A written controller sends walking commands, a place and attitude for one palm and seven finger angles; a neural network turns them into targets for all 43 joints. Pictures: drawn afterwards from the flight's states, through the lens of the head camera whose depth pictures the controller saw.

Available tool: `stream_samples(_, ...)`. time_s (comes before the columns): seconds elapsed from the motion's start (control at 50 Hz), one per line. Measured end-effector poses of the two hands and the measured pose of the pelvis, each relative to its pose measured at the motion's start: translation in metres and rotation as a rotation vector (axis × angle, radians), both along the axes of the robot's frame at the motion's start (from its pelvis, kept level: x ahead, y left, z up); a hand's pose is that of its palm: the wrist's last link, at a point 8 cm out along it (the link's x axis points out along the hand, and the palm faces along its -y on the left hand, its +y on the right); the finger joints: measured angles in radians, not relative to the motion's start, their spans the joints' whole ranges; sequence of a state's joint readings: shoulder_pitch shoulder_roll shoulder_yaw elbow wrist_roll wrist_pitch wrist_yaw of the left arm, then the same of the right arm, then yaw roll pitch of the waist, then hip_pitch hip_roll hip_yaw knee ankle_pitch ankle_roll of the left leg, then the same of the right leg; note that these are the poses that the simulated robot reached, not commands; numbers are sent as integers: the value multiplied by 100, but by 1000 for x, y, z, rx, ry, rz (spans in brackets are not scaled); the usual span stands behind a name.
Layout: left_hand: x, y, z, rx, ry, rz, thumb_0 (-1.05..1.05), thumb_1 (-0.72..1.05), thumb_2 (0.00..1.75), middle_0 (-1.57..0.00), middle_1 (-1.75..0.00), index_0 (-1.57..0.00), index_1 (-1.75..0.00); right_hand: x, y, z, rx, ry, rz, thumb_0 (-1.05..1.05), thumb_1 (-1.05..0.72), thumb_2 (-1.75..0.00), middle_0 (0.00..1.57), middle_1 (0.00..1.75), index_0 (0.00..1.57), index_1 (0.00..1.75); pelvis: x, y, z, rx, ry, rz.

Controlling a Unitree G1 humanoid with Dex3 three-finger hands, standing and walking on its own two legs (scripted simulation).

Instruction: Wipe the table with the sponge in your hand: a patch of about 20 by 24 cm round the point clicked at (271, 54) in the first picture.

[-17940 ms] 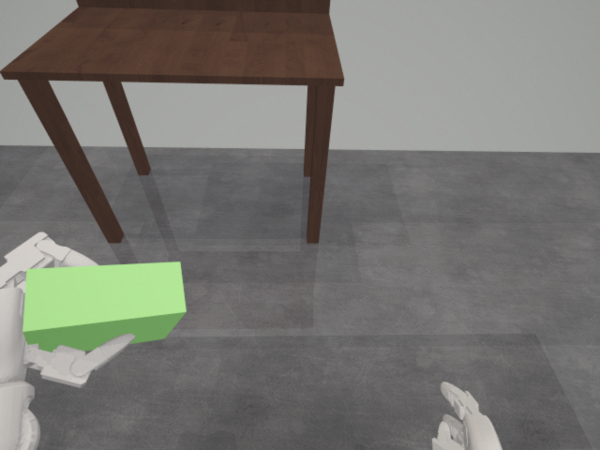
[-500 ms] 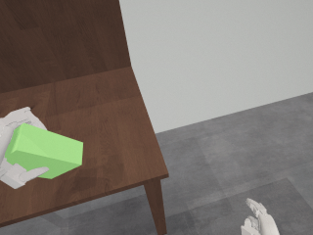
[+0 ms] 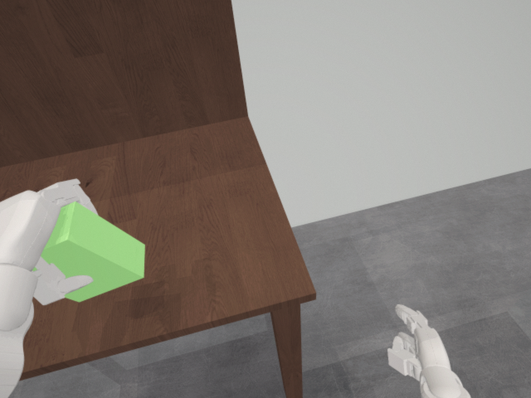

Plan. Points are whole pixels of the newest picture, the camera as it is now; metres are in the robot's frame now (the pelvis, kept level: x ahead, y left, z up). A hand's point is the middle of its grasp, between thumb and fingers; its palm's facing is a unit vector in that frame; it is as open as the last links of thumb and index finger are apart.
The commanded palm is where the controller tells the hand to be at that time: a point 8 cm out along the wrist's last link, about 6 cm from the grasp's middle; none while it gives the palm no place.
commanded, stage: turn the palm down, sponge in hand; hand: left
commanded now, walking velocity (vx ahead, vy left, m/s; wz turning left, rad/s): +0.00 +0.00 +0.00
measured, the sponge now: (90, 262) +0.23 +0.28 +0.13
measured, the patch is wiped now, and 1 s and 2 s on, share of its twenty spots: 0.00 0.00 0.00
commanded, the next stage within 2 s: move the sponge above the wiping area in 0.86 s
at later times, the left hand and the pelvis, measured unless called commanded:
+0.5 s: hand (53, 253) +0.21 +0.29 +0.18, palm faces +0.11 -0.03 -0.99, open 9.8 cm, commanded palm +0.17 +0.28 +0.25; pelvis -0.02 +0.00 +0.00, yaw +0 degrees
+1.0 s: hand (73, 248) +0.22 +0.26 +0.18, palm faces +0.13 -0.03 -0.99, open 9.8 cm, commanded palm +0.18 +0.27 +0.25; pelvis -0.01 -0.02 +0.00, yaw -1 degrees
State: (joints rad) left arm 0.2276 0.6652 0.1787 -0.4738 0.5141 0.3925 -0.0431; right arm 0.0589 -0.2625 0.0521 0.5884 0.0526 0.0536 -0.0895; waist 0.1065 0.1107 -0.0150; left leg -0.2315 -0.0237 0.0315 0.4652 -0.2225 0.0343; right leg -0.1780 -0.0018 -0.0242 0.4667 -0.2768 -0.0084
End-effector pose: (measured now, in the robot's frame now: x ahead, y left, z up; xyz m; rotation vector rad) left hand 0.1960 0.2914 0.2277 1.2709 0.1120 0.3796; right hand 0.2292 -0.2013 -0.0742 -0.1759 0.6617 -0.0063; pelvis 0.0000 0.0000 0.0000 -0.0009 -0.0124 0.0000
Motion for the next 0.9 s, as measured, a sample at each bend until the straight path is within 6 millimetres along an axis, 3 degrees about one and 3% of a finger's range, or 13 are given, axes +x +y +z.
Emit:
stream_samples(0.14,-3,-6,4,75,19,-50,0,-46,102,-77,-135,-77,-135,4,14,5,-5,-9,37,1,-91,-90,20,30,20,30,-8,6,3,-1,-15,4)
stream_samples(0.32,-7,5,12,144,31,38,0,-46,102,-77,-135,-77,-135,6,22,4,11,6,73,1,-91,-90,20,30,20,29,-15,7,4,0,-27,9)
stream_samples(0.44,-8,-6,6,193,91,17,0,-46,102,-77,-135,-77,-135,9,23,5,21,-2,88,2,-91,-90,20,30,20,29,-18,5,4,3,-30,11)
stream_samples(0.62,-10,-14,7,223,87,2,0,-46,102,-77,-135,-77,-135,8,17,4,35,-2,90,2,-91,-90,20,30,20,29,-19,-3,4,5,-39,5)
stream_samples(0.9,-3,-31,2,222,104,-18,0,-46,102,-77,-135,-77,-135,5,-8,3,25,-6,52,2,-91,-90,20,30,20,29,-16,-14,3,11,-45,-3)
